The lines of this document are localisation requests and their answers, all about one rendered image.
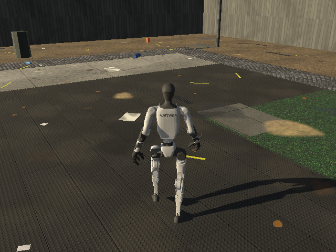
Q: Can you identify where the robot left shin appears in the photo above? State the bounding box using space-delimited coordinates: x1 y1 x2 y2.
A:
151 161 159 195

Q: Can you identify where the left robot hand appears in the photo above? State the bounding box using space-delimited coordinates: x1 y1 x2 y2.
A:
132 151 144 165

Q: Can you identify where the left robot upper arm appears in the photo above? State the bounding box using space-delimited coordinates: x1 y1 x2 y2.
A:
142 106 158 135

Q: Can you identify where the robot torso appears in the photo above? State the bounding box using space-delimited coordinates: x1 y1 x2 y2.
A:
156 104 181 158

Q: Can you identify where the left robot forearm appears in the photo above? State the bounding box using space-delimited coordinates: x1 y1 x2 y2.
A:
134 128 146 152

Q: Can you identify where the right robot forearm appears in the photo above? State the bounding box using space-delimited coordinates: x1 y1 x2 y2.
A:
190 126 200 143

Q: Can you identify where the right robot hand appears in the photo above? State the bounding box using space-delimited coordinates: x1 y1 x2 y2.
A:
188 141 201 152

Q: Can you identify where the right robot upper arm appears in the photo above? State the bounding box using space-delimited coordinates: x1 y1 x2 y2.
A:
179 106 195 134

